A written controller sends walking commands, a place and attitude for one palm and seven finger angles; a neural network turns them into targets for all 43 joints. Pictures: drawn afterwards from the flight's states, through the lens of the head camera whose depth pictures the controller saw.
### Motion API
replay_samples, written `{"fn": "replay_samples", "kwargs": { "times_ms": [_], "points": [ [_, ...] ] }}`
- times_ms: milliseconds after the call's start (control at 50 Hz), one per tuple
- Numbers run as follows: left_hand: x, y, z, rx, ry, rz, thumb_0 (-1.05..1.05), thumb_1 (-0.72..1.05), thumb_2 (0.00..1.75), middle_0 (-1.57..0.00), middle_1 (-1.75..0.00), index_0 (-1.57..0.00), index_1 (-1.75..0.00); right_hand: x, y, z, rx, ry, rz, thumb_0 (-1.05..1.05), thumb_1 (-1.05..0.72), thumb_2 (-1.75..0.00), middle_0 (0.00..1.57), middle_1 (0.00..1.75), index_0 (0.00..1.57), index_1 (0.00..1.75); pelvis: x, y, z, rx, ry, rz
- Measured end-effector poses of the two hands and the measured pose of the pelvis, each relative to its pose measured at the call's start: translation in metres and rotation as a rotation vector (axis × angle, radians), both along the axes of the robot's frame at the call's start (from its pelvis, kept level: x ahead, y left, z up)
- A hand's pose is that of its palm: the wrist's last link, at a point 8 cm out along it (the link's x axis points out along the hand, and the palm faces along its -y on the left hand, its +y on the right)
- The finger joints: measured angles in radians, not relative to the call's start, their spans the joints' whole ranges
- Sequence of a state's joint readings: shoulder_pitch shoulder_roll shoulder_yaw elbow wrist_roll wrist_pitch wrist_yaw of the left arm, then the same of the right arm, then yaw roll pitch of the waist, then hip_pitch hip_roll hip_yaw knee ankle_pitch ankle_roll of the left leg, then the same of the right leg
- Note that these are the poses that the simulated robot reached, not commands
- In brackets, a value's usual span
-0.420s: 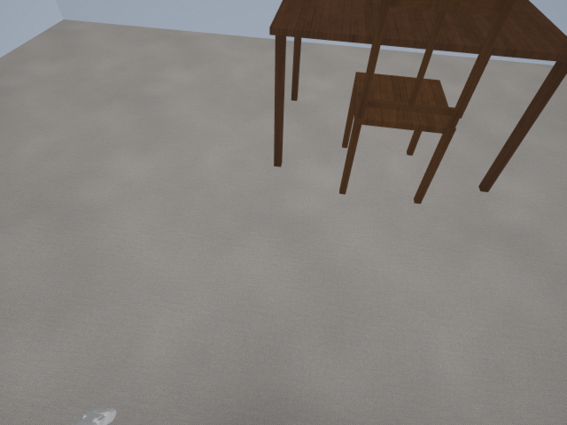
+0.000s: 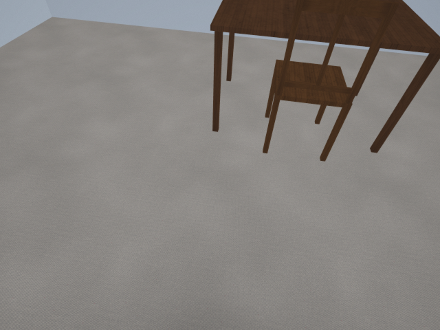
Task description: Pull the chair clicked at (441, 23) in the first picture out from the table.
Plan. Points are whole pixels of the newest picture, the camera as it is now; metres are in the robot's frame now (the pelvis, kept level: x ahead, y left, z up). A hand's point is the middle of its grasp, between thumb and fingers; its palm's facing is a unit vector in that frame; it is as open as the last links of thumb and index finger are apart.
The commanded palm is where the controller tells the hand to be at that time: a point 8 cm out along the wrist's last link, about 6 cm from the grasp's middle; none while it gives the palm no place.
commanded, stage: stand and wait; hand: left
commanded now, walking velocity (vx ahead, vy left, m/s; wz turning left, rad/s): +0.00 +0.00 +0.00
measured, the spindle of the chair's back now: (329, 52) +1.32 -0.45 -0.07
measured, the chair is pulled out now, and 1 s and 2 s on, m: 0.00 0.00 0.00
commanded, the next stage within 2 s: look at it before walking up in 0.40 s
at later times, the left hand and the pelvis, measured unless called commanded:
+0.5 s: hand out of the picture +0.06 +0.24 -0.16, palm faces -0.04 -0.95 -0.32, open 7.4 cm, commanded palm none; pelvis -0.01 +0.00 +0.00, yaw +0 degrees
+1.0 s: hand out of the picture +0.06 +0.23 -0.16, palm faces -0.04 -0.95 -0.32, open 7.4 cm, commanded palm none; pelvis -0.01 -0.01 +0.00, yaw +0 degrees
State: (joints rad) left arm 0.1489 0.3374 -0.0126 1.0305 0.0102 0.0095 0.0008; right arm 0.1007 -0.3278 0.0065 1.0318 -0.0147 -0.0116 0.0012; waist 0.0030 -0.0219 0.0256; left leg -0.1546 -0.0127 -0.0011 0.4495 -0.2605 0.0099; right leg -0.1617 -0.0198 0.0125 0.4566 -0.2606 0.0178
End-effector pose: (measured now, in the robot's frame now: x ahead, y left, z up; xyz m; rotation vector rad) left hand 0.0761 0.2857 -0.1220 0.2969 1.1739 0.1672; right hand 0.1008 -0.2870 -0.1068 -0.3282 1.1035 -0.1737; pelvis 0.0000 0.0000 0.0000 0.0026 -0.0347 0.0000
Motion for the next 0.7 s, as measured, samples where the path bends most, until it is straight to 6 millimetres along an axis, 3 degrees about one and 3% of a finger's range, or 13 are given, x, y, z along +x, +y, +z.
{"fn": "replay_samples", "kwargs": {
  "times_ms": [320,700],
  "points": [
    [-0.019,0.002,0.002,0.015,0.042,0.005,0.00,0.91,0.89,-0.20,-0.30,-0.20,-0.30,-0.042,-0.009,-0.007,0.002,0.095,-0.039,0.01,-0.91,-0.90,0.21,0.30,0.20,0.30,-0.010,-0.004,0.003,0.000,-0.005,-0.001],
    [-0.019,-0.005,0.003,0.006,0.038,-0.002,0.00,0.91,0.89,-0.20,-0.30,-0.20,-0.30,-0.046,-0.010,-0.007,0.011,0.094,-0.044,0.01,-0.91,-0.90,0.21,0.30,0.20,0.30,-0.013,-0.006,0.004,0.001,-0.002,-0.004]
  ]
}}
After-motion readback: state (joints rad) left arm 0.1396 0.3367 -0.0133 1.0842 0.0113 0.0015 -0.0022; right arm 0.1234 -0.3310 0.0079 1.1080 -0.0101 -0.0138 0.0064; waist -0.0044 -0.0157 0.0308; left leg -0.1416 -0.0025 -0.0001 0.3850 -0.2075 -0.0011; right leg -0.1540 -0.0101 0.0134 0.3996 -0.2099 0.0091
